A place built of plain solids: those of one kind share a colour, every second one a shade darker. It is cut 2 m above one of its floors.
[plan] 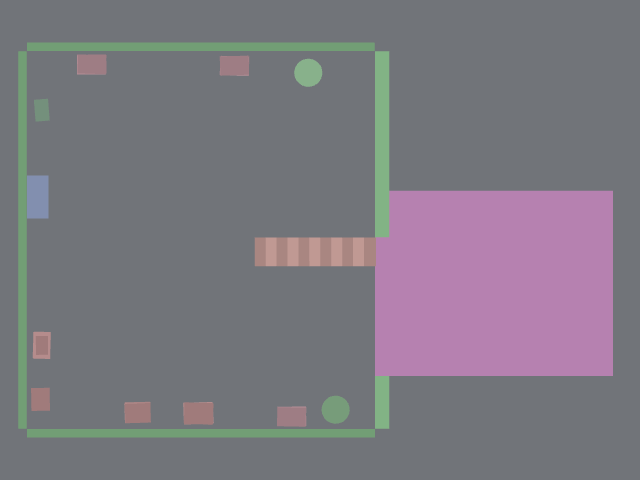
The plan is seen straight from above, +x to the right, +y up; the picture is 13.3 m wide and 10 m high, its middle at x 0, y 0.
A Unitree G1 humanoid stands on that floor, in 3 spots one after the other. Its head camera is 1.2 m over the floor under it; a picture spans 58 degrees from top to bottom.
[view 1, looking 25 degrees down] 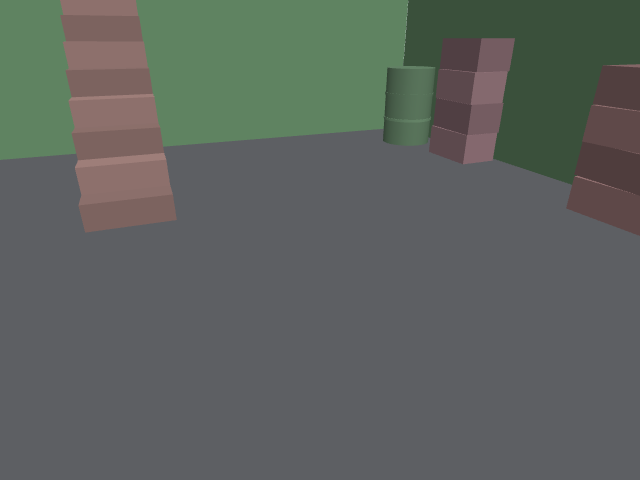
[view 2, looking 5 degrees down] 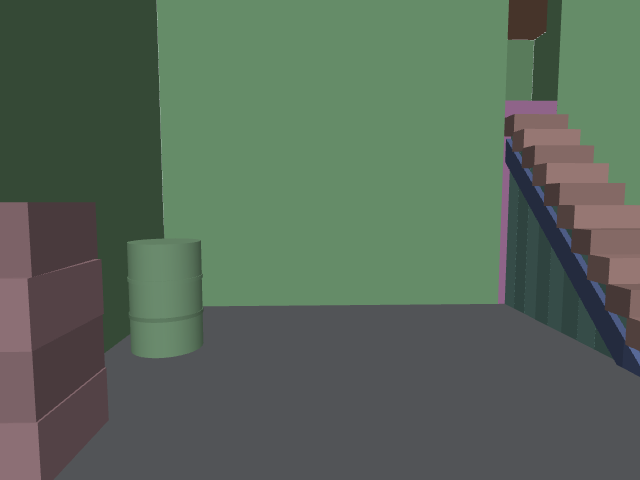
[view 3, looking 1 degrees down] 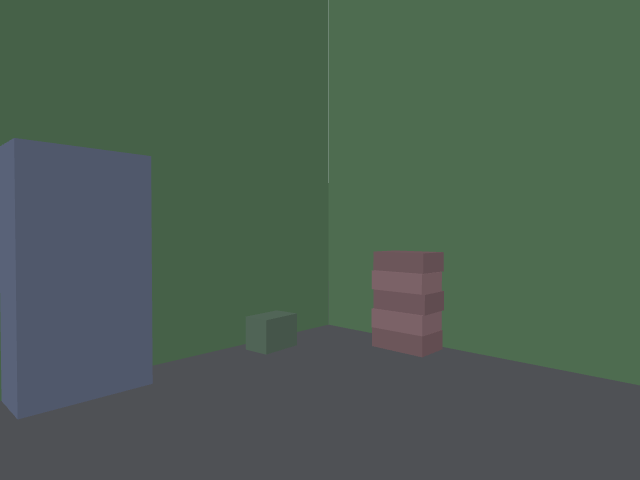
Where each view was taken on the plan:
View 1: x -4.45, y -0.42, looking -22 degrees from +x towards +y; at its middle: ground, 2.84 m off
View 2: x -3.82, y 2.34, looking -2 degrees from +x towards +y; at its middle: wall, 4.98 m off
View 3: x -2.36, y -0.25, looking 133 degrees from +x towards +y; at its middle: wall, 5.50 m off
